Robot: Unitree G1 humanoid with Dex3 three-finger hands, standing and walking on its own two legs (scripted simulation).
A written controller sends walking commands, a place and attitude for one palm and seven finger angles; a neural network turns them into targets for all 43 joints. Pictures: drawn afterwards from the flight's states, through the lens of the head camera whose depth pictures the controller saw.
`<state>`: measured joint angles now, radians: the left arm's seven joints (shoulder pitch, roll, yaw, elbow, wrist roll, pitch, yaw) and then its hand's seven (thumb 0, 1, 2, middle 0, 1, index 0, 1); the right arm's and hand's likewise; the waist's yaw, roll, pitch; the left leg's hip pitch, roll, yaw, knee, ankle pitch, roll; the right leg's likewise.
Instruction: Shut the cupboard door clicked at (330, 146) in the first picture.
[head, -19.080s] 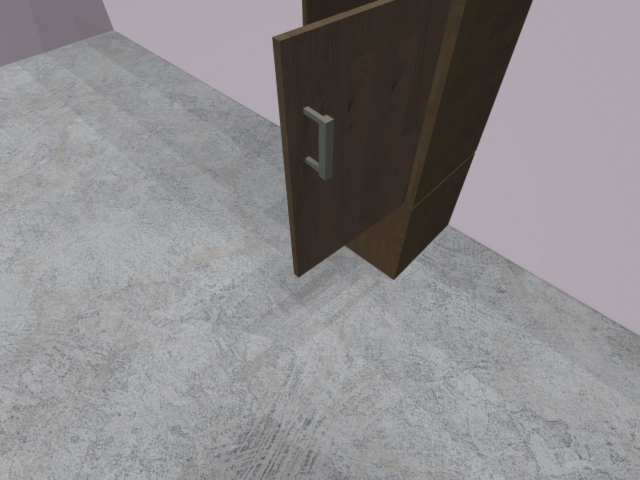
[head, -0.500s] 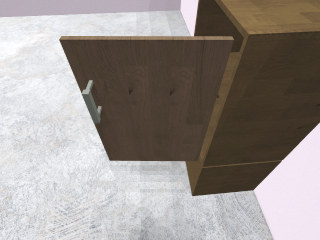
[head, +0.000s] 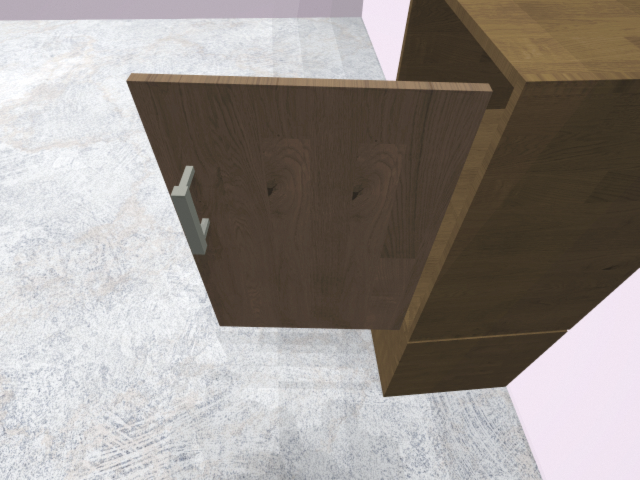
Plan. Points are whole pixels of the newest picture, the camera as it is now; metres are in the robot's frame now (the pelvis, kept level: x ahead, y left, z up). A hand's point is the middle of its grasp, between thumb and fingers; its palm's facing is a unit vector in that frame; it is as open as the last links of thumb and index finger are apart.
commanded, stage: raise the hand and make a fist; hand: left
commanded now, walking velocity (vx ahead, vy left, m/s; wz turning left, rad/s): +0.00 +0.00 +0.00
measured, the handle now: (194, 212) +0.45 +0.21 +0.07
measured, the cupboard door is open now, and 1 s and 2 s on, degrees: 84 84 84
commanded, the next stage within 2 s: bring the fist close to the handle in 1.88 s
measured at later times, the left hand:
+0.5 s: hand out of the picture +0.10 +0.17 -0.02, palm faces +0.18 -0.98 -0.07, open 5.6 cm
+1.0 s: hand (165, 443) +0.16 +0.18 +0.01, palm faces +0.00 -1.00 -0.02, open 3.4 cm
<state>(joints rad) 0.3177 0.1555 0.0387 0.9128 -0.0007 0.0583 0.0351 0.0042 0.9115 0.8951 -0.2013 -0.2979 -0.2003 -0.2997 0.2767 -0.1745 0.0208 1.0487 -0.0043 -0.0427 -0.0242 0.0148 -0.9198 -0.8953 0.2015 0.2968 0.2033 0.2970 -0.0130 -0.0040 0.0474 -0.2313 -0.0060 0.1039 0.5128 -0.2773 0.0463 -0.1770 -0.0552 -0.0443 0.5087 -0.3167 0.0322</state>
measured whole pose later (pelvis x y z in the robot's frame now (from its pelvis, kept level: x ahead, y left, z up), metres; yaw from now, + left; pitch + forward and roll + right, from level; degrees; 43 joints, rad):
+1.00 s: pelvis -0.03 -0.01 -0.06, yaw +4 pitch +10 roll -2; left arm 0.43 0.25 0.15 -0.11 -0.31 -0.33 -0.32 0.01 0.90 0.90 -0.98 -1.15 -0.97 -1.15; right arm 0.29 -0.28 -0.01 0.57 0.05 -0.25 -0.06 0.02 -0.91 -0.90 0.20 0.30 0.20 0.30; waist 0.01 0.04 -0.09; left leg -0.77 0.02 0.01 1.02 -0.44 0.03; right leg -0.67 -0.02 -0.07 0.98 -0.49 0.01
